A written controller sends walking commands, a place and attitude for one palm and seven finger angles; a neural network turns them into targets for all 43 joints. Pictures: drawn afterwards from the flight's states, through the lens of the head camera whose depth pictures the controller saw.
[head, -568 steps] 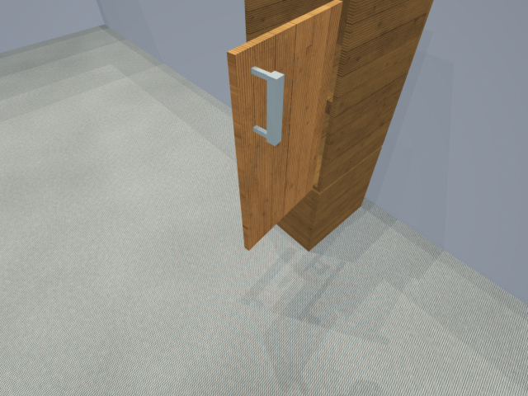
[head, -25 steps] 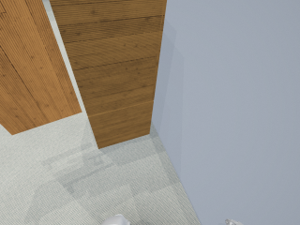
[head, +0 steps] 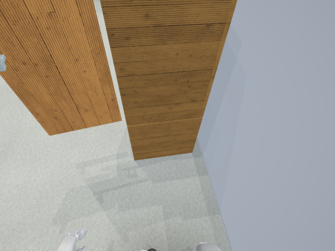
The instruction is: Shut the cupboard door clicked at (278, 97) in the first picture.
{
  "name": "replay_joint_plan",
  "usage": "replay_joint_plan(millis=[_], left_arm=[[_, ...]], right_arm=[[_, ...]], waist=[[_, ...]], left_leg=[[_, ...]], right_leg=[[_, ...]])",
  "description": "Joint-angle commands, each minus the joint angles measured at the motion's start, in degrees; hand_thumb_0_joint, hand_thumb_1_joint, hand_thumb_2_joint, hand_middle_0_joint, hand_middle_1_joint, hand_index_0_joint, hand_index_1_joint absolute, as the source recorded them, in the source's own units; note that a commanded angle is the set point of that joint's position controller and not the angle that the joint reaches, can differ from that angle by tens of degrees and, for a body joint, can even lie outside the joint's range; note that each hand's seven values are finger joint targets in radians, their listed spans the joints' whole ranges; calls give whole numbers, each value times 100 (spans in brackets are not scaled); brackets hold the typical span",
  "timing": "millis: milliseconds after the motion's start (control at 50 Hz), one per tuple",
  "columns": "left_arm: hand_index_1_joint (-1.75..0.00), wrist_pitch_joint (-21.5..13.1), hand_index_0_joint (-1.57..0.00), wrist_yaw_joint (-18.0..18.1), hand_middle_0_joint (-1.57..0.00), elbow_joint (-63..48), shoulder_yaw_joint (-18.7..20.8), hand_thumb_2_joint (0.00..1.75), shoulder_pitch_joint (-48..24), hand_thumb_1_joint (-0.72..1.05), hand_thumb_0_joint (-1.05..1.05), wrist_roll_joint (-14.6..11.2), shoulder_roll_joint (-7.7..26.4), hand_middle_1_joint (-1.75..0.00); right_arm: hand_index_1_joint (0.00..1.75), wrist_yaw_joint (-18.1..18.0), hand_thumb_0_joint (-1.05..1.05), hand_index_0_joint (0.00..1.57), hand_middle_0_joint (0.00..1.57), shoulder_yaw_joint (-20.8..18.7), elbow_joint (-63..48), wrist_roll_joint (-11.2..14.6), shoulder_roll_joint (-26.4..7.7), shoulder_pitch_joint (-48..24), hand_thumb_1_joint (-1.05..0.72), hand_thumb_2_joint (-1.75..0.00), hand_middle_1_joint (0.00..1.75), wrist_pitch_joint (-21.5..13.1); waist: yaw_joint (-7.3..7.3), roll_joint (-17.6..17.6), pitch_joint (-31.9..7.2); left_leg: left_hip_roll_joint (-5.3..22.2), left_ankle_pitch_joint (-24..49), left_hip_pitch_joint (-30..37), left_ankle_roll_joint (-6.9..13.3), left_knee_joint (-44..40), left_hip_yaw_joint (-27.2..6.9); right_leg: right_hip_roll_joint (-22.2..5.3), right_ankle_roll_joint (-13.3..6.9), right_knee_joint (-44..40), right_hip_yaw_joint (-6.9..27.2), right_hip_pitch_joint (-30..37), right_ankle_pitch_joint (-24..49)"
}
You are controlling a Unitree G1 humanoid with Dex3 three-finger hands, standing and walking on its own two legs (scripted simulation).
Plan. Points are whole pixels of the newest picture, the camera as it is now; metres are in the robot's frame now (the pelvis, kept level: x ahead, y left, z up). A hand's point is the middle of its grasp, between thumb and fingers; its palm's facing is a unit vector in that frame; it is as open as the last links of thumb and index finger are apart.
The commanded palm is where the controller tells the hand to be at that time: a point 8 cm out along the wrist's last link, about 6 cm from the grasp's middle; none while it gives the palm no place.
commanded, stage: turn to face it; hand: left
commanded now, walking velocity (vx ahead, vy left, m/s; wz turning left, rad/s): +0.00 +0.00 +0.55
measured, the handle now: out of the picture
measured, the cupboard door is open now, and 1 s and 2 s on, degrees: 97 97 97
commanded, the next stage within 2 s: take the last steps up to it in 0.36 s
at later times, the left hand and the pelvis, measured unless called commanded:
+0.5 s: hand out of the picture -0.03 +0.14 -0.16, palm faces +0.32 -0.91 -0.25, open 7.3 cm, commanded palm none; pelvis +0.00 -0.05 +0.00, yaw +17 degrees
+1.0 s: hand out of the picture +0.04 +0.24 -0.17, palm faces +0.37 -0.91 -0.17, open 7.4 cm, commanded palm none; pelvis +0.05 +0.04 +0.00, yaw +21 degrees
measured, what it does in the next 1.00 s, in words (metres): steps on the spot, turning left: right foot, then left foot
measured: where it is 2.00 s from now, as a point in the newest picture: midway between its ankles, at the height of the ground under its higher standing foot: (140, 238)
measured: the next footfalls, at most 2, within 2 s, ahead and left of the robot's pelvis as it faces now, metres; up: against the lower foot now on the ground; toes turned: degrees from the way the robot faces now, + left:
right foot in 0.14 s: +0.02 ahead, -0.15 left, +0.00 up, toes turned +6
left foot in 0.62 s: -0.01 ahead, +0.08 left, +0.00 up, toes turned +23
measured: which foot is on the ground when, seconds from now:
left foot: down 0.00-0.14, up 0.16-0.60, down 0.62-1.00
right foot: up 0.00-0.12, down 0.14-0.64, up 0.66-1.00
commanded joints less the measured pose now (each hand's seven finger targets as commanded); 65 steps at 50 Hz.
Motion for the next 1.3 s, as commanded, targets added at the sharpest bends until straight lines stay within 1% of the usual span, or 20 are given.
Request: replay_joint_plan(millis=[0, 80, 120, 140, 180, 240, 440, 520, 560, 580, 620, 640, 760, 1060, 1140, 1160, 1180, 1200, 1220, 1280], left_arm=[[-30, -166, -20, 81, -20, -448, 54, 90, 196, 90, 0, -68, 378, -30], [-30, -265, -20, 143, -20, -293, 122, 90, 896, 90, 0, -88, 564, -30], [-30, -317, -20, 184, -20, -378, 208, 90, 865, 90, 0, 41, 1261, -30], [-30, -313, -20, 194, -20, -429, 136, 90, 631, 90, 0, -5, 1118, -30], [-30, -400, -20, 162, -20, -445, 11, 90, 179, 90, 0, -53, 586, -30], [-30, -455, -20, 137, -20, -347, -15, 90, 444, 90, 0, -66, 505, -30], [-30, -453, -20, 121, -20, 186, 49, 90, 1534, 90, 0, 39, 749, -30], [-30, -494, -20, 57, -20, 402, 95, 90, 1645, 90, 0, 48, 868, -30], [-30, -511, -20, 1, -20, 415, 120, 90, 1391, 90, 0, 3, 921, -30], [-30, -503, -20, -35, -20, 390, 103, 90, 1228, 90, 0, -40, 842, -30], [-30, -459, -20, -85, -20, 22, -53, 90, 722, 90, 0, -24, 238, -30], [-30, -399, -20, -53, -20, 6, -16, 90, 602, 90, 0, 11, 375, -30], [-30, -349, -20, -152, -20, 498, -30, 90, 1028, 90, 0, 54, 212, -30], [-30, -486, -20, -176, -20, -10, -163, 90, -489, 90, 0, -16, -101, -30], [-30, -539, -20, -124, -20, 222, -81, 90, 605, 90, 0, -37, 36, -30], [-30, -587, -20, -97, -20, 465, -19, 90, 1391, 90, 0, -27, 152, -30], [-30, -649, -20, -39, -20, 687, 91, 90, 2191, 90, 0, -5, 515, -30], [-30, -632, -20, 2, -20, 838, 188, 90, 2564, 90, 0, -16, 914, -30], [-30, -589, -20, 38, -20, 755, 171, 90, 2211, 90, 0, -136, 812, -30], [-30, -683, -20, 63, -20, 529, -22, 90, 1092, 90, 0, -82, 32, -30]], right_arm=[[30, -65, 0, 20, 20, -357, -392, -8, -1298, 116, -90, -90, 30, -21], [30, -23, 0, 20, 20, -361, -481, 84, -1087, -183, -90, -90, 30, 6], [30, 16, 0, 20, 20, -340, -625, 119, -735, -178, -90, -90, 30, -13], [30, 50, 0, 20, 20, -376, -562, 39, -958, -205, -90, -90, 30, 19], [30, 91, 0, 20, 20, -372, -257, 16, -808, 2, -90, -90, 30, 162], [30, 118, 0, 20, 20, -293, -243, 53, -721, -77, -90, -90, 30, 171], [30, 60, 0, 20, 20, -70, -271, 114, -513, -957, -90, -90, 30, 88], [30, 84, 0, 20, 20, -18, -279, 102, -531, -987, -90, -90, 30, -30], [30, 69, 0, 20, 20, -14, -152, 70, -626, -537, -90, -90, 30, -131], [30, 57, 0, 20, 20, -62, -39, 52, -830, -131, -90, -90, 30, -197], [30, -34, 0, 20, 20, -256, 159, 4, -1700, 874, -90, -90, 30, -202], [30, -60, 0, 20, 20, -187, 149, 18, -1545, 740, -90, -90, 30, -170], [30, -122, 0, 20, 20, 32, 15, 72, -821, 406, -90, -90, 30, -443], [30, -211, 0, 20, 20, 137, 847, -1, -489, 1961, -90, -90, 30, -564], [30, -222, 0, 20, 20, 137, 967, 34, -608, 1829, -90, -90, 30, -565], [30, -222, 0, 20, 20, 102, 930, 85, -654, 1696, -90, -90, 30, -573], [30, -189, 0, 20, 20, 79, 844, 158, -554, 1727, -90, -90, 30, -596], [30, -201, 0, 20, 20, 86, 722, 194, -363, 1948, -90, -90, 30, -613], [30, -174, 0, 20, 20, 32, 735, 143, -500, 1694, -90, -90, 30, -505], [30, -61, 0, 20, 20, 69, 659, 46, 51, 1234, -90, -90, 30, -354]], waist=[[75, 871, -895], [428, 420, -1042], [504, -1621, -778], [366, -909, -535], [4, -852, -197], [65, -1045, -272], [514, -1108, -464], [545, -1190, -489], [252, -1016, -562], [6, -688, -692], [-399, 1699, -866], [-316, 1249, -631], [279, 307, 126], [-20, 419, 474], [573, 191, 17], [890, 30, -368], [1146, -476, -871], [1024, -1391, -1377], [873, -445, -885], [340, -376, 298]], left_leg=[[1483, 831, 966, 560, -622, -2142], [956, 217, -244, 79, -57, -1828], [-233, -2386, -1814, -678, 2289, 47], [95, -2352, -1472, -610, 3373, -115], [305, -1594, -1408, -739, 4224, -18], [429, -1200, -1489, -834, 4279, 204], [449, -1810, -719, -746, 2064, 687], [334, -1584, -54, -609, 1048, 920], [205, -999, 1005, -479, 31, 1111], [430, -639, 1917, -296, -457, 849], [2483, 776, 2998, 811, -944, -1757], [2528, 344, 2562, 974, -1058, -1456], [1625, 785, 1724, 582, -1561, -412], [1698, 2785, 2435, 630, -1323, -276], [1514, 4179, 1895, 416, -206, 61], [1293, 4013, 1445, 232, 672, 188], [865, 2601, 223, 0, 1977, 386], [-39, -2021, -1088, -295, 3883, 695], [397, -2286, -1218, -224, 4683, 190], [952, -1145, -1119, -305, 4398, 143]], right_leg=[[186, -121, -875, 33, 278, -162], [39, -309, -3171, 144, 2333, 1005], [-2520, -1337, -3954, 2357, 2748, 1371], [-2555, -1517, -3809, 1845, 1868, 1926], [-1627, -1226, -3538, 849, 1602, 3023], [-1352, -1003, -3274, 46, 2044, 4132], [-1633, -1264, -2826, -97, 2732, 5322], [-1877, -1238, -2867, 64, 2488, 4287], [-1712, -1042, -2521, -214, 1865, 3486], [-1449, -814, -1807, -545, 1167, 2852], [-244, -384, 781, -878, -1066, -1139], [-421, -467, 1262, -380, -1254, -1111], [-472, -378, 1508, -287, -1175, 736], [-231, -672, -827, -635, -1081, 998], [177, -897, -1768, -804, 916, 986], [137, -977, -2208, -728, 2060, 1440], [-795, -1386, -2387, 406, 3582, 1796], [-2566, -2184, -3063, 2918, 4490, 2816], [-2764, -2302, -3590, 2797, 3524, 2183], [-1952, -1608, -4104, 1163, 1299, 1596]])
